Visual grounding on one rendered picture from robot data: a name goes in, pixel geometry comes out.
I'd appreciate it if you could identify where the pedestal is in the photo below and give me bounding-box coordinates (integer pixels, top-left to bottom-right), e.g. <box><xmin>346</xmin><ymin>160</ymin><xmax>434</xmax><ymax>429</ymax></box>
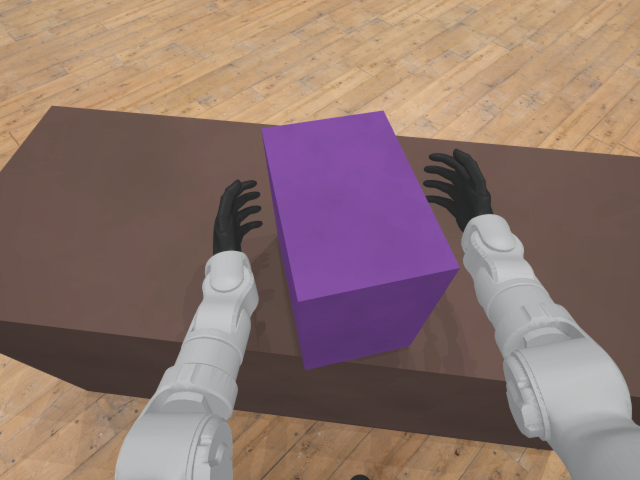
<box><xmin>0</xmin><ymin>106</ymin><xmax>640</xmax><ymax>451</ymax></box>

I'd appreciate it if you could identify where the right robot upper arm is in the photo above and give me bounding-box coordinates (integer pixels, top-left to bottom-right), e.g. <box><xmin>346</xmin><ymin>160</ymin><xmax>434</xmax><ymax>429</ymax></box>
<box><xmin>503</xmin><ymin>337</ymin><xmax>640</xmax><ymax>480</ymax></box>

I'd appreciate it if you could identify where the robot left forearm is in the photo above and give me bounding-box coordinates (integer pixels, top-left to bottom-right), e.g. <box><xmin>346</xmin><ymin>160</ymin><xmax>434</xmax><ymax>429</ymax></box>
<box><xmin>115</xmin><ymin>251</ymin><xmax>259</xmax><ymax>480</ymax></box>

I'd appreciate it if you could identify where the left robot upper arm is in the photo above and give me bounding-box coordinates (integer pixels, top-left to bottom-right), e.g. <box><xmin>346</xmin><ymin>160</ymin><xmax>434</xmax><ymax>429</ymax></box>
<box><xmin>116</xmin><ymin>412</ymin><xmax>233</xmax><ymax>480</ymax></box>

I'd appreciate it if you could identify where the robot right forearm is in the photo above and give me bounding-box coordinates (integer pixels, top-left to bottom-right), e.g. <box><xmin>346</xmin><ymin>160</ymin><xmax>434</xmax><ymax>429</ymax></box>
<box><xmin>461</xmin><ymin>214</ymin><xmax>632</xmax><ymax>419</ymax></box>

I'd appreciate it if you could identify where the carton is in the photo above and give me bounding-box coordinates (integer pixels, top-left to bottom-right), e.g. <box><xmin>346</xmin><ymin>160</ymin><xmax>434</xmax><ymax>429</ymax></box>
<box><xmin>261</xmin><ymin>110</ymin><xmax>460</xmax><ymax>370</ymax></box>

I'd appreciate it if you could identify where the left robot hand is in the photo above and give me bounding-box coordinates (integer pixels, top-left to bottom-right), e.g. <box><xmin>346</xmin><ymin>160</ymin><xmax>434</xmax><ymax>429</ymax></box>
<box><xmin>213</xmin><ymin>179</ymin><xmax>263</xmax><ymax>256</ymax></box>

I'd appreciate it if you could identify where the right robot hand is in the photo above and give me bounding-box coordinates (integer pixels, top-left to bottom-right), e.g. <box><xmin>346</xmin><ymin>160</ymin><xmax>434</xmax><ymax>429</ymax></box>
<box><xmin>423</xmin><ymin>149</ymin><xmax>494</xmax><ymax>232</ymax></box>

